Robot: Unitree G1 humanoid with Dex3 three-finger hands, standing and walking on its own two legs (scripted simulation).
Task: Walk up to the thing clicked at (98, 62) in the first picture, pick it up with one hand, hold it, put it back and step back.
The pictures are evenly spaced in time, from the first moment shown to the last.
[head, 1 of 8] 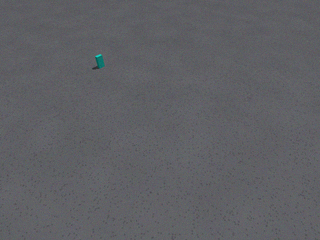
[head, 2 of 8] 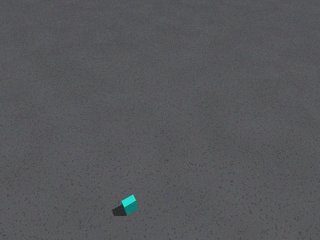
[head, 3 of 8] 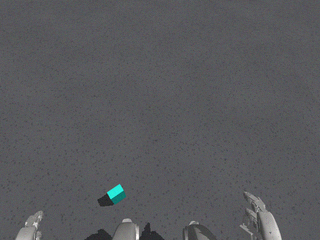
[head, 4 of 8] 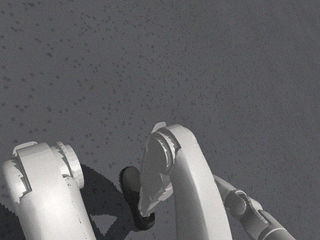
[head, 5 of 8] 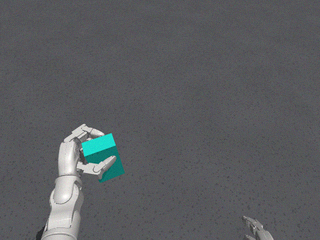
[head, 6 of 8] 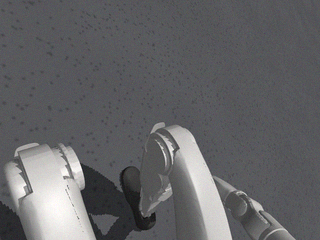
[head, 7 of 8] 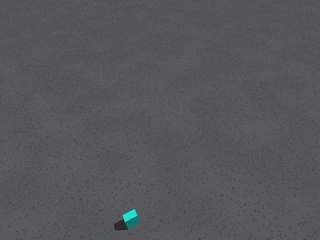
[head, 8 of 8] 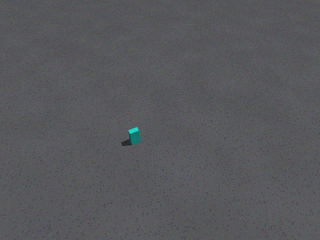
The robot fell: no
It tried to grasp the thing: yes
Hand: left
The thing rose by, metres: 0.69
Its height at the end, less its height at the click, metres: +0.00
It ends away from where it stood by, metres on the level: 0.01
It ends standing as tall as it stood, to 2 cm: yes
